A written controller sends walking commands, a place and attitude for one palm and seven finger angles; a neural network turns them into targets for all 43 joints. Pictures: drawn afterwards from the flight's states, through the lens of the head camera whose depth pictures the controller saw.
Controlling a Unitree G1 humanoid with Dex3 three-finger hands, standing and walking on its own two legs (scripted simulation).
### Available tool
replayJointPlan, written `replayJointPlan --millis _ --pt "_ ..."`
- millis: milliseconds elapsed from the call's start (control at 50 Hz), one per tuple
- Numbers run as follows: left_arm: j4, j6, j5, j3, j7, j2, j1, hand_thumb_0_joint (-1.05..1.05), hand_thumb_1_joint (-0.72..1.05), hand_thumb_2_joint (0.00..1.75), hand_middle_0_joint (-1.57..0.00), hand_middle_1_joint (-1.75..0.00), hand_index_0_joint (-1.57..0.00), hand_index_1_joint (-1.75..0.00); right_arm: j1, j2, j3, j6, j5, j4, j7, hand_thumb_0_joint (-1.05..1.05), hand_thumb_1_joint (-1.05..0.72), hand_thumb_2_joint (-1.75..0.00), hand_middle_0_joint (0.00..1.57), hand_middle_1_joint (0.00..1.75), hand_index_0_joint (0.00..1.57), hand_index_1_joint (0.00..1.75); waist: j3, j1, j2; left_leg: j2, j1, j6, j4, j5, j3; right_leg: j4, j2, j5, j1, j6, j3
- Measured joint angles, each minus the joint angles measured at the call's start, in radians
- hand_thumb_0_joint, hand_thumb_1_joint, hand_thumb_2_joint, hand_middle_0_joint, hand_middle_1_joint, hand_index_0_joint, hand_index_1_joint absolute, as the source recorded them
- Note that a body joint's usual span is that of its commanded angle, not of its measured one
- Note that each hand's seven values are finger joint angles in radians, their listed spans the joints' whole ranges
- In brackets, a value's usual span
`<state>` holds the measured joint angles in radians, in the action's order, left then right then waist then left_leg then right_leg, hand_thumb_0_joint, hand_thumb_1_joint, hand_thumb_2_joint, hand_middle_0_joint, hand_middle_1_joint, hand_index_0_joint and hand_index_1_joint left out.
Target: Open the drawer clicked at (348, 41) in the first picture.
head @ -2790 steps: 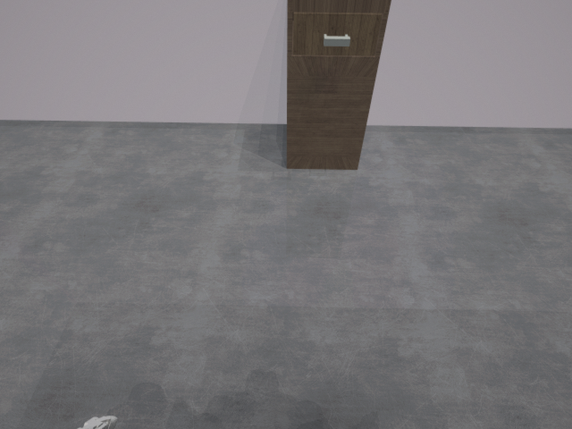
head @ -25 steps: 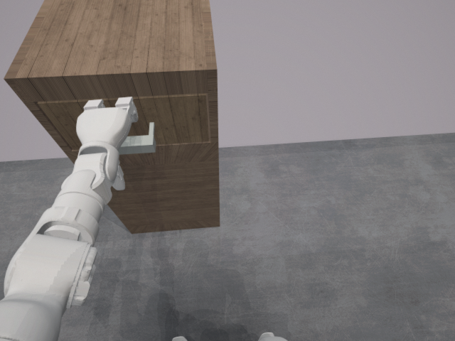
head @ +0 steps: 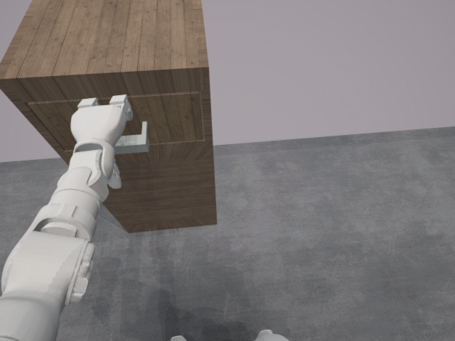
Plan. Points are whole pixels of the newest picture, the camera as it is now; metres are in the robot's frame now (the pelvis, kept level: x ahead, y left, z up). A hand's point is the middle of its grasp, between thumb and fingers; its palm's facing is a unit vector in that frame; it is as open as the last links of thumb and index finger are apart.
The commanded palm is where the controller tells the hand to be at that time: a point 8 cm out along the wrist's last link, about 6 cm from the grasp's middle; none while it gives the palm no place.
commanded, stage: lower the fingers behind the handle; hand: left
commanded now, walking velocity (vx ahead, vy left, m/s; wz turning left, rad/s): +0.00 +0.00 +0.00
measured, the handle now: (125, 136) +0.55 +0.19 -0.03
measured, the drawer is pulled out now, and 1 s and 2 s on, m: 0.00 0.00 0.00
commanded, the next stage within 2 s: lift the fingers back up to retry in 1.54 s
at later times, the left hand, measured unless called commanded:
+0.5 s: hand (116, 152) +0.50 +0.20 -0.01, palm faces -0.08 -0.03 -1.00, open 13.9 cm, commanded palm +0.48 +0.19 +0.04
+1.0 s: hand (118, 153) +0.50 +0.20 -0.02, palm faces -0.04 +0.01 -1.00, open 13.9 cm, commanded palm +0.49 +0.19 +0.01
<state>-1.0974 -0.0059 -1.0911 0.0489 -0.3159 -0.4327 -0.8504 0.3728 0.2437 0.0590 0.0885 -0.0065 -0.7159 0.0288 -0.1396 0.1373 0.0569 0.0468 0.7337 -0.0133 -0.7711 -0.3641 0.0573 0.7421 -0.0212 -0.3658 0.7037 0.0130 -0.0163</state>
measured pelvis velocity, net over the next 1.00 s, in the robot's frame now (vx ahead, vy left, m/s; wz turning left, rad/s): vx -0.02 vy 0.01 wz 0.00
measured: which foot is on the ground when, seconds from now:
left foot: down 0.00-1.00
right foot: down 0.00-1.00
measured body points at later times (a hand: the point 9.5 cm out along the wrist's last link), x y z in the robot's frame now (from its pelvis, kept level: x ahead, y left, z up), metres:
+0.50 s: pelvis +0.00 +0.01 -0.02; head +0.12 +0.01 +0.42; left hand +0.49 +0.20 +0.04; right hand -0.01 -0.27 -0.14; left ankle -0.01 +0.11 -0.71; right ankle -0.02 -0.11 -0.71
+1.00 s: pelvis -0.02 +0.01 -0.03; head +0.11 +0.02 +0.40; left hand +0.50 +0.19 +0.03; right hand -0.03 -0.26 -0.15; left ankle -0.01 +0.11 -0.71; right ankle -0.02 -0.11 -0.71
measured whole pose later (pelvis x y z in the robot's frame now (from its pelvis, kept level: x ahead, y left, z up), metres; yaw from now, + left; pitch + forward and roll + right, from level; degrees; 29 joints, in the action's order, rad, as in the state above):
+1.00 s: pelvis -0.02 +0.01 -0.03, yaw +0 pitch +25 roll -2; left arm -1.20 -0.03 -1.13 0.09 -0.40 -0.45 -0.97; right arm 0.37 0.24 0.04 0.07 -0.03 -0.72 0.02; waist -0.17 0.17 0.05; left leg 0.04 0.99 -0.03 -0.99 -0.43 0.04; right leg 0.94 -0.01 -0.42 0.95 0.00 -0.03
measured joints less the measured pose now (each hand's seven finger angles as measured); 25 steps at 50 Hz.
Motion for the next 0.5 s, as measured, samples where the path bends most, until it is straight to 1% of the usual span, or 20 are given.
replayJointPlan --millis 120,220,300,360,440,500 --pt "-0.008 0.036 0.001 0.021 0.000 -0.005 0.009 0.00 -0.49 0.30 -0.31 -1.20 -0.32 -1.20 0.007 0.001 0.002 -0.007 0.000 -0.014 0.001 0.01 -0.90 -0.90 0.20 0.30 0.21 0.30 0.001 -0.007 -0.004 -0.004 0.015 0.001 -0.013 -0.003 -0.012 0.010 0.004 -0.006 0.009 0.001 -0.011" --pt "-0.017 0.062 -0.010 0.013 -0.026 -0.007 -0.001 0.00 -0.49 0.30 -0.32 -1.20 -0.32 -1.20 -0.002 0.006 0.008 -0.015 -0.009 -0.021 0.000 0.01 -0.90 -0.90 0.20 0.30 0.21 0.30 -0.005 -0.002 -0.009 -0.005 0.060 -0.001 -0.046 -0.013 -0.018 0.040 0.005 -0.017 0.050 0.000 -0.018" --pt "-0.034 0.051 -0.023 0.013 -0.053 -0.009 -0.023 0.00 -0.49 0.30 -0.32 -1.20 -0.32 -1.20 -0.009 0.009 0.012 -0.021 -0.015 -0.021 -0.004 0.01 -0.90 -0.90 0.20 0.30 0.21 0.30 -0.011 0.008 -0.010 -0.004 0.103 -0.002 -0.079 -0.025 -0.022 0.069 0.006 -0.027 0.089 -0.001 -0.020" --pt "-0.038 0.036 -0.022 0.005 -0.064 -0.005 -0.031 0.00 -0.49 0.30 -0.32 -1.20 -0.32 -1.20 -0.012 0.009 0.013 -0.020 -0.019 -0.020 -0.009 0.01 -0.90 -0.90 0.20 0.30 0.21 0.30 -0.015 0.012 -0.010 -0.003 0.123 -0.004 -0.096 -0.032 -0.020 0.083 0.005 -0.032 0.109 -0.003 -0.018" --pt "-0.061 0.012 -0.023 0.002 -0.062 -0.005 -0.043 0.00 -0.49 0.30 -0.32 -1.20 -0.32 -1.20 -0.013 0.006 0.005 -0.016 -0.019 -0.019 -0.011 0.01 -0.90 -0.90 0.20 0.30 0.21 0.30 -0.015 0.020 -0.008 -0.001 0.139 -0.007 -0.111 -0.039 -0.018 0.094 0.004 -0.035 0.125 -0.006 -0.015" --pt "-0.060 0.010 -0.023 -0.001 -0.055 -0.008 -0.045 0.00 -0.49 0.30 -0.32 -1.20 -0.32 -1.20 -0.009 0.001 0.002 -0.017 -0.021 -0.016 -0.011 0.01 -0.90 -0.90 0.20 0.30 0.21 0.30 -0.014 0.024 -0.005 0.000 0.150 -0.009 -0.120 -0.043 -0.016 0.100 0.003 -0.037 0.136 -0.008 -0.014"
